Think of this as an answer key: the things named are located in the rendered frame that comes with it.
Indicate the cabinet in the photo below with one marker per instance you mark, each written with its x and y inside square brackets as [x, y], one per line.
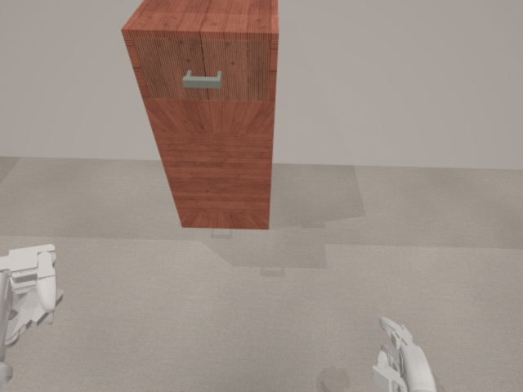
[217, 154]

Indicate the left robot hand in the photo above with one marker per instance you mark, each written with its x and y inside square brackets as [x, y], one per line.
[29, 273]

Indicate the handle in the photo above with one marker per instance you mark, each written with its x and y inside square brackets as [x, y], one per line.
[202, 82]

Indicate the right robot hand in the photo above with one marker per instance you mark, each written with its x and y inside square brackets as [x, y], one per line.
[411, 370]

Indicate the drawer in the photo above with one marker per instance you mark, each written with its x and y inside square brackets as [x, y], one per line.
[243, 63]

